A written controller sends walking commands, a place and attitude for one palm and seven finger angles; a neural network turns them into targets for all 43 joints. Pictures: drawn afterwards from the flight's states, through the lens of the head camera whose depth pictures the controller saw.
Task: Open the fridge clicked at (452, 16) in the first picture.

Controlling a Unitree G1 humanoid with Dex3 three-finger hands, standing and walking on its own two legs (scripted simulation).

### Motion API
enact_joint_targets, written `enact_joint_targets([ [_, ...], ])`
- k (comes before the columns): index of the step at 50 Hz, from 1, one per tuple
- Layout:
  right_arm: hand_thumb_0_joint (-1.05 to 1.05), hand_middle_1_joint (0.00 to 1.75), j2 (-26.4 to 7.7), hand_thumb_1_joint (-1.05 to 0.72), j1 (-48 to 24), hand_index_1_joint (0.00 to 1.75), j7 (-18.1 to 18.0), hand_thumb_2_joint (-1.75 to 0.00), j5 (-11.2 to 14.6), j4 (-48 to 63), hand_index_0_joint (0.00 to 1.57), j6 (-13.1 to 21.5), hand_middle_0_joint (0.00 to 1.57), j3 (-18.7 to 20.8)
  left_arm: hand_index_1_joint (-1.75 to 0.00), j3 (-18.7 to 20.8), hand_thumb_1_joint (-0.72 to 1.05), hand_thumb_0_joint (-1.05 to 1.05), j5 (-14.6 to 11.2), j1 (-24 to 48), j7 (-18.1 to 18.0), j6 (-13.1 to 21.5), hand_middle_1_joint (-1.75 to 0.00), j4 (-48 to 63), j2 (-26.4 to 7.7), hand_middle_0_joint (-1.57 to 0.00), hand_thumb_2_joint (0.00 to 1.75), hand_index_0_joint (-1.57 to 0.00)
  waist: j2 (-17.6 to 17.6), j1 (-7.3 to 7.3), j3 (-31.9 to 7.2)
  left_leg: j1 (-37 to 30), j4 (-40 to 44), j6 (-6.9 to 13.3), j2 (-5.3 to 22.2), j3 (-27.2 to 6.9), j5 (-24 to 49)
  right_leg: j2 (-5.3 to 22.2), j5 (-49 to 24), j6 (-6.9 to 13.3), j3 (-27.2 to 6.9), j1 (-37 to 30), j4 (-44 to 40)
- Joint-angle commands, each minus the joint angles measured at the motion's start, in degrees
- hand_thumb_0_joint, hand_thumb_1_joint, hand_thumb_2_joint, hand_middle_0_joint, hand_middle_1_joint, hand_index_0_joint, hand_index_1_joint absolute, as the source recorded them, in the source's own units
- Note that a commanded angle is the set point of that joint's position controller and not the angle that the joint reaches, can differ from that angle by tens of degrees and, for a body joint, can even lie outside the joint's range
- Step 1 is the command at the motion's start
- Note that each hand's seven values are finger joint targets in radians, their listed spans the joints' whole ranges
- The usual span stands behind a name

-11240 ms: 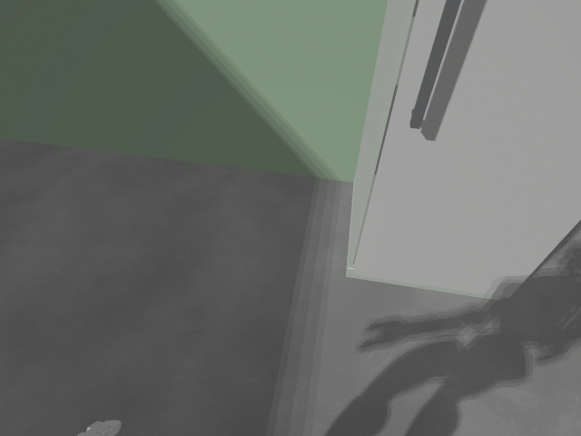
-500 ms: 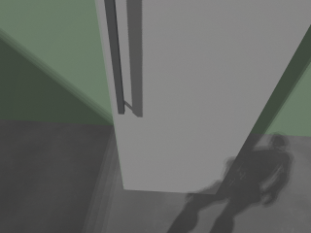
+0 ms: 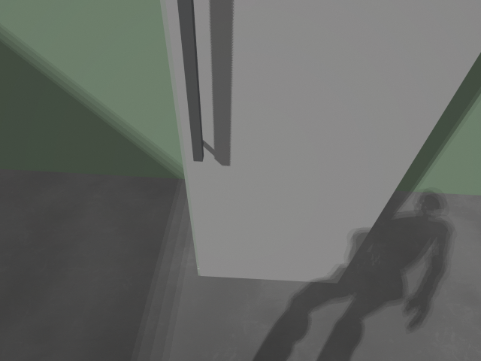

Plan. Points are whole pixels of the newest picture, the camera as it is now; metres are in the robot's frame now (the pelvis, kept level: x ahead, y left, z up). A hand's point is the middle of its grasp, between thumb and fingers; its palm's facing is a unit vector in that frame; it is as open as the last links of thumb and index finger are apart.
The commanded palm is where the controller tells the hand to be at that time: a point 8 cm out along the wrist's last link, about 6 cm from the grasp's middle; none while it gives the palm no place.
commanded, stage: come to a stop and stand still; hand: left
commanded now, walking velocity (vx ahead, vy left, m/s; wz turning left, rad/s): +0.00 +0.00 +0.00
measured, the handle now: (191, 47) +0.56 +0.13 +0.27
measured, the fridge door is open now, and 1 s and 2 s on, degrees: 0 0 0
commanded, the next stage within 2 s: look again from close up in 0.08 s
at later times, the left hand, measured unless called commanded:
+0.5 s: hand out of the picture -0.03 +0.20 -0.17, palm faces +0.03 -0.97 -0.23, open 7.4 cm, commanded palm none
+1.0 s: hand out of the picture +0.00 +0.20 -0.17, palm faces +0.02 -0.97 -0.24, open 7.4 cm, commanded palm none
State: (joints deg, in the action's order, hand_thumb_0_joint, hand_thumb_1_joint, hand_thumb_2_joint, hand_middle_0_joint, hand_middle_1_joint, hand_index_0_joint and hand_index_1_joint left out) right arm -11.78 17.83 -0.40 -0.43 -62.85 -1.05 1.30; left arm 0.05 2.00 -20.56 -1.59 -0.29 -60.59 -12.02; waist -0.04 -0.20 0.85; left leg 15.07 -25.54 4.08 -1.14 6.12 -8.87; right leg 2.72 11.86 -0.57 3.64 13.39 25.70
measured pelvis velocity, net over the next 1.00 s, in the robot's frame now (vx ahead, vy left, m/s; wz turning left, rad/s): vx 0.03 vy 0.00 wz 0.02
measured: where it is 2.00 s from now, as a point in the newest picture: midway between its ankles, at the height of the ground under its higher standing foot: outside the picture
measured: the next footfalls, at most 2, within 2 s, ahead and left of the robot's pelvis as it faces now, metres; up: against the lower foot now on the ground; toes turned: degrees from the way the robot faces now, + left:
none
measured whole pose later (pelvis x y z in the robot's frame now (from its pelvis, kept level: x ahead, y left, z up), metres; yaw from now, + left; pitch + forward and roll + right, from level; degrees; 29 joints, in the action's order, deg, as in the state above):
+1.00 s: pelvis +0.03 +0.00 +0.00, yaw +1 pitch -2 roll +0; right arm -13.2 13.1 -0.4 -0.4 -63.4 -0.8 1.5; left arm 0.0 1.8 -19.1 -1.3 -0.1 -62.6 -12.1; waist -0.1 0.0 1.4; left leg 13.0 -22.9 4.4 -2.6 6.1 -8.7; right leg 2.2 11.1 -1.5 0.2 11.9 24.7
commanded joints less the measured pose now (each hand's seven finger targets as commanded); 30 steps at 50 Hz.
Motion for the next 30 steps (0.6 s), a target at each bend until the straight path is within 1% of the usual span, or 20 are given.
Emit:
enact_joint_targets([
  [1, 0.00, 0.30, -9.07, -0.90, -1.05, 0.30, -0.42, -0.90, -0.25, 3.12, 0.20, 1.22, 0.20, 2.21, -0.30, 1.67, 0.90, 0.00, -0.02, -3.75, -0.42, 0.90, -0.30, 1.28, -6.46, -0.20, 0.90, -0.20, -0.92, 0.78, 5.48, 6.21, 12.73, -2.15, 8.66, -12.15, -22.89, 2.67, 9.77, 2.04, -4.71, 0.81, -4.24],
  [2, 0.00, 0.30, -9.08, -0.90, -1.22, 0.30, -0.39, -0.90, -0.25, 3.05, 0.20, 1.11, 0.20, 2.32, -0.30, 1.72, 0.90, 0.00, 0.02, -3.81, -0.43, 0.83, -0.30, 1.24, -6.52, -0.20, 0.90, -0.20, -0.89, 0.68, 5.74, 6.03, 12.79, -2.22, 8.56, -12.17, -23.66, 2.68, 11.07, 2.03, -4.95, 1.63, -4.51],
  [5, 0.00, 0.30, -8.79, -0.90, -1.79, 0.30, -0.32, -0.90, -0.22, 3.11, 0.20, 1.03, 0.20, 2.32, -0.30, 1.74, 0.90, 0.00, 0.06, -3.78, -0.46, 1.00, -0.30, 1.31, -6.66, -0.20, 0.90, -0.20, -0.28, 0.47, 5.52, 4.76, 11.50, -2.20, 7.97, -11.53, -21.79, 3.06, 11.41, 2.12, -6.00, 2.70, -5.63],
  [7, 0.00, 0.30, -8.80, -0.90, -1.94, 0.30, -0.33, -0.90, -0.25, 3.15, 0.20, 0.90, 0.20, 2.41, -0.30, 1.82, 0.90, 0.00, 0.03, -3.32, -0.42, 1.02, -0.30, 1.32, -6.85, -0.20, 0.90, -0.20, 0.79, 0.15, 5.95, 4.06, 10.97, -2.39, 7.62, -11.28, -21.71, 3.22, 13.35, 2.27, -6.59, 4.18, -6.38],
  [8, 0.00, 0.30, -8.63, -0.90, -1.89, 0.30, -0.32, -0.90, -0.20, 3.27, 0.20, 1.04, 0.20, 2.36, -0.30, 1.79, 0.90, 0.00, 0.01, -3.44, -0.46, 1.18, -0.30, 1.31, -6.78, -0.20, 0.90, -0.20, 0.22, 0.14, 5.17, 2.89, 10.53, -2.16, 7.73, -11.36, -20.03, 3.36, 12.16, 2.27, -6.92, 4.31, -6.54],
  [9, 0.00, 0.30, -8.67, -0.90, -2.12, 0.30, -0.29, -0.90, -0.16, 3.17, 0.20, 1.00, 0.20, 2.34, -0.30, 1.80, 0.90, 0.00, 0.02, -3.06, -0.44, 1.16, -0.30, 1.41, -6.95, -0.20, 0.90, -0.20, 0.70, -0.01, 5.26, 3.00, 10.53, -2.25, 7.75, -11.16, -20.71, 3.44, 12.63, 2.19, -6.83, 4.43, -6.59],
  [12, 0.00, 0.30, -9.32, -0.90, -2.84, 0.30, -0.35, -0.90, -0.20, 3.21, 0.20, 1.23, 0.20, 2.40, -0.30, 1.84, 0.90, 0.00, -0.06, -2.66, -0.38, 1.30, -0.30, 1.45, -7.03, -0.20, 0.90, -0.20, -0.02, -0.09, 4.44, 2.12, 11.11, -2.26, 8.00, -11.76, -19.97, 3.12, 11.26, 2.21, -6.93, 4.00, -5.84],
  [14, 0.00, 0.30, -9.36, -0.90, -3.27, 0.30, -0.31, -0.90, -0.14, 3.23, 0.20, 1.40, 0.20, 2.40, -0.30, 1.78, 0.90, 0.00, -0.02, -2.76, -0.39, 1.35, -0.30, 1.26, -6.88, -0.20, 0.90, -0.20, -0.97, 0.15, 3.75, 2.26, 12.01, -2.16, 8.57, -12.23, -20.23, 2.90, 9.28, 1.97, -6.18, 2.75, -5.12],
  [16, 0.00, 0.30, -9.99, -0.90, -4.12, 0.30, -0.25, -0.90, -0.20, 3.36, 0.20, 1.16, 0.20, 2.47, -0.30, 1.81, 0.90, 0.00, 0.13, -3.36, -0.34, 1.04, -0.30, 0.93, -7.14, -0.20, 0.90, -0.20, -2.27, 0.58, 5.42, 4.64, 13.92, -2.27, 8.87, -13.03, -24.77, 2.34, 11.38, 1.68, -5.58, 2.61, -4.70],
  [17, 0.00, 0.30, -10.24, -0.90, -4.39, 0.30, -0.24, -0.90, -0.31, 3.51, 0.20, 1.03, 0.20, 2.63, -0.30, 2.02, 0.90, 0.00, 0.24, -3.93, -0.33, 0.89, -0.30, 0.86, -7.11, -0.20, 0.90, -0.20, -2.00, 0.77, 5.74, 5.50, 14.53, -2.31, 8.80, -13.28, -26.14, 1.97, 12.09, 1.65, -5.34, 2.39, -4.47],
  [19, 0.00, 0.30, -10.17, -0.90, -4.88, 0.30, -0.24, -0.90, -0.30, 3.58, 0.20, 0.84, 0.20, 2.64, -0.30, 2.02, 0.90, 0.00, 0.38, -4.73, -0.34, 0.59, -0.30, 0.41, -6.84, -0.20, 0.90, -0.20, -2.60, 1.13, 6.33, 6.68, 15.35, -2.37, 8.86, -13.34, -27.21, 1.59, 11.26, 1.60, -4.68, 1.67, -3.58],
  [22, 0.00, 0.30, -10.71, -0.90, -5.72, 0.30, -0.37, -0.90, -0.36, 3.92, 0.20, 0.56, 0.20, 2.92, -0.30, 2.23, 0.90, 0.00, 0.29, -6.02, -0.08, 0.19, -0.30, 0.08, -6.57, -0.20, 0.90, -0.20, -2.54, 1.58, 5.68, 7.03, 15.41, -2.91, 8.08, -12.38, -26.95, 0.93, 9.83, 1.74, -4.15, 0.20, -2.33],
  [23, 0.00, 0.30, -10.25, -0.90, -5.47, 0.30, -0.41, -0.90, -0.27, 3.94, 0.20, 0.69, 0.20, 2.83, -0.30, 2.19, 0.90, 0.00, 0.23, -6.26, -0.10, 0.44, -0.30, 0.16, -6.59, -0.20, 0.90, -0.20, -0.79, 1.63, 4.49, 5.51, 14.35, -2.75, 7.98, -11.98, -24.29, 1.43, 8.31, 1.93, -4.68, -0.23, -3.01],
  [24, 0.00, 0.30, -10.10, -0.90, -5.36, 0.30, -0.44, -0.90, -0.26, 3.80, 0.20, 0.66, 0.20, 2.78, -0.30, 2.16, 0.90, 0.00, 0.15, -5.58, -0.06, 0.48, -0.30, 0.18, -6.64, -0.20, 0.90, -0.20, -0.46, 1.29, 4.15, 4.66, 13.53, -2.94, 7.51, -11.35, -23.14, 1.80, 8.82, 2.16, -5.41, 0.11, -3.72],
  [25, 0.00, 0.30, -9.90, -0.90, -5.32, 0.30, -0.45, -0.90, -0.25, 3.86, 0.20, 0.68, 0.20, 2.74, -0.30, 2.19, 0.90, 0.00, 0.05, -5.04, 0.00, 0.67, -0.30, 0.42, -6.88, -0.20, 0.90, -0.20, 0.68, 1.11, 3.58, 3.09, 11.95, -2.86, 6.90, -10.77, -21.10, 2.43, 9.47, 2.35, -6.47, 0.98, -5.02],
  [26, 0.00, 0.30, -9.82, -0.90, -5.02, 0.30, -0.43, -0.90, -0.24, 3.79, 0.20, 0.71, 0.20, 2.72, -0.30, 2.17, 0.90, 0.00, -0.03, -3.98, 0.01, 0.86, -0.30, 0.57, -7.46, -0.20, 0.90, -0.20, 1.70, 0.51, 3.45, 1.41, 10.69, -2.82, 6.61, -10.39, -19.85, 3.06, 11.32, 2.59, -7.69, 2.69, -6.30],
  [27, 0.00, 0.30, -9.77, -0.90, -4.58, 0.30, -0.42, -0.90, -0.23, 3.56, 0.20, 0.83, 0.20, 2.67, -0.30, 2.12, 0.90, 0.00, -0.12, -2.90, -0.03, 1.06, -0.30, 0.83, -7.70, -0.20, 0.90, -0.20, 1.81, -0.04, 3.50, -0.30, 9.96, -2.62, 6.66, -10.54, -18.46, 3.59, 12.26, 2.70, -8.58, 4.43, -7.14],
  [28, 0.00, 0.30, -9.49, -0.90, -3.93, 0.30, -0.38, -0.90, -0.14, 3.40, 0.20, 0.97, 0.20, 2.49, -0.30, 2.07, 0.90, 0.00, -0.22, -2.19, -0.09, 1.25, -0.30, 1.02, -8.04, -0.20, 0.90, -0.20, 1.60, -0.39, 2.46, -1.75, 9.67, -2.36, 7.01, -10.89, -17.18, 3.73, 11.94, 2.72, -8.78, 4.66, -7.40],
  [29, 0.00, 0.30, -9.73, -0.90, -4.08, 0.30, -0.37, -0.90, -0.15, 3.22, 0.20, 1.19, 0.20, 2.42, -0.30, 1.98, 0.90, 0.00, -0.28, -1.46, -0.12, 1.39, -0.30, 1.16, -8.07, -0.20, 0.90, -0.20, 0.94, -0.53, 2.80, -2.05, 10.02, -2.20, 7.44, -11.36, -16.43, 3.61, 10.59, 2.52, -8.61, 4.90, -6.92],
  [30, 0.00, 0.30, -10.10, -0.90, -4.28, 0.30, -0.31, -0.90, -0.11, 3.09, 0.20, 1.28, 0.20, 2.45, -0.30, 1.90, 0.90, 0.00, -0.27, -1.06, -0.13, 1.44, -0.30, 1.00, -8.28, -0.20, 0.90, -0.20, 0.34, -0.49, 3.05, -1.61, 11.02, -2.20, 7.98, -12.07, -17.52, 3.26, 10.32, 2.26, -8.05, 4.57, -6.34],
])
